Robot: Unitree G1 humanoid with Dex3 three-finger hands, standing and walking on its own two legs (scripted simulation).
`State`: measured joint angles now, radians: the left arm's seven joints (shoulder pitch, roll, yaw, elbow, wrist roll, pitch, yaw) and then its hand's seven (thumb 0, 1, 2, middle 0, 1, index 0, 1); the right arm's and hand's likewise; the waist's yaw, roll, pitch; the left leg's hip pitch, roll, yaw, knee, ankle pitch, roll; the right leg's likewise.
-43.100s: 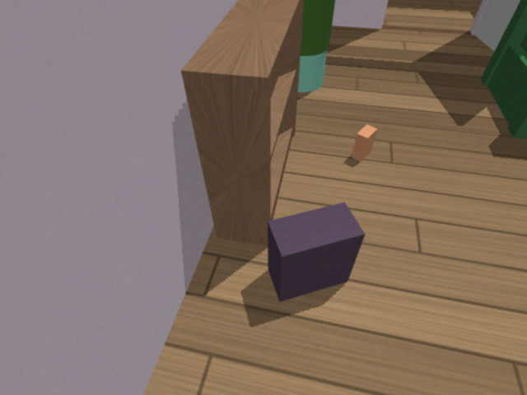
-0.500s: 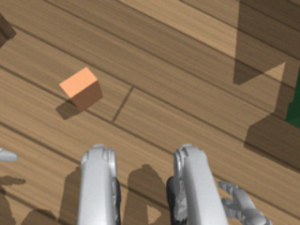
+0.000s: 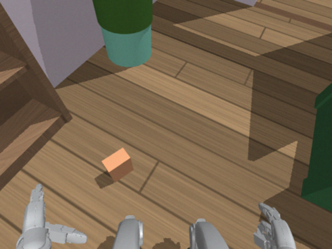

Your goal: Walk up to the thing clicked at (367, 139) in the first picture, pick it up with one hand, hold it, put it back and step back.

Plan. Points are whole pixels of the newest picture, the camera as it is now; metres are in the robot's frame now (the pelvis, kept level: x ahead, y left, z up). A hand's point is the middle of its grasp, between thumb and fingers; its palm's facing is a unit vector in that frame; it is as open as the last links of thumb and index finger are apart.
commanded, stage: home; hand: left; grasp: from above
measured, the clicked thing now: (118, 165) +0.53 +0.23 -0.55
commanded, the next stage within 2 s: none
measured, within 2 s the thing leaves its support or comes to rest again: neither
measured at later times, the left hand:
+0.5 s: hand (72, 235) +0.19 +0.19 +0.03, palm faces +0.14 -0.94 -0.30, open 17.4 cm
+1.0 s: hand (80, 232) +0.19 +0.18 +0.03, palm faces +0.12 -0.95 -0.30, open 17.7 cm
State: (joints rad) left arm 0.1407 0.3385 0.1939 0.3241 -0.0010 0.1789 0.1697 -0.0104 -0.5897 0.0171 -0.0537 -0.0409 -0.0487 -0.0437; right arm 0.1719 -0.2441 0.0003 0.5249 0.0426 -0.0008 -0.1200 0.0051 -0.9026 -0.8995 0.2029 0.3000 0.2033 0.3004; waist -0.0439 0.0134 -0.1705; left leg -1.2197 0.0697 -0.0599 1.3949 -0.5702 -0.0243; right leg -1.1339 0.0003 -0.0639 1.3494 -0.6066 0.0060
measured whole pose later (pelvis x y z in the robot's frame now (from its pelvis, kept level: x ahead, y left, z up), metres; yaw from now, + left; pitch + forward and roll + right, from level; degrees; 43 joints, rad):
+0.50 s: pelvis +0.03 +0.00 +0.08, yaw +2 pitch +9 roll -2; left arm 0.49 0.21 -0.02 -0.05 -0.02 0.29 0.16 -0.01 -0.54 0.06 -0.06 -0.05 -0.05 -0.06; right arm 0.27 -0.19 0.03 0.46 0.02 -0.08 -0.18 0.01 -0.90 -0.90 0.20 0.30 0.20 0.30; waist -0.02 0.05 -0.12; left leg -0.68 0.05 -0.02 0.99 -0.46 -0.02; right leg -0.60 -0.01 -0.05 0.94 -0.49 0.02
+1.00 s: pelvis +0.03 -0.01 +0.09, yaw +2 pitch +8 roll -2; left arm 0.47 0.21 -0.01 -0.01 -0.01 0.27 0.14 -0.01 -0.59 0.03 -0.05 -0.04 -0.05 -0.05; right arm 0.28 -0.21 0.02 0.51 0.01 -0.11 -0.18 0.01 -0.90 -0.90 0.20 0.30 0.20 0.30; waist -0.02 0.04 -0.10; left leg -0.65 0.06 -0.03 0.96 -0.45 -0.03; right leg -0.57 -0.01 -0.06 0.93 -0.49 0.00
